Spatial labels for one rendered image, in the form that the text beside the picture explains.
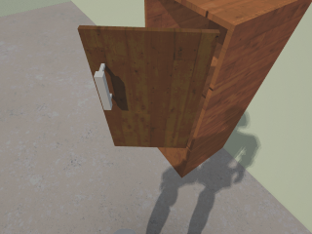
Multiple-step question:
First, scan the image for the handle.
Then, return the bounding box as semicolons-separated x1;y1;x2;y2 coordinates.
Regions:
94;63;113;110

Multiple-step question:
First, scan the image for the cupboard door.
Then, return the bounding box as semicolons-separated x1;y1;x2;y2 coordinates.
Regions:
77;25;220;148

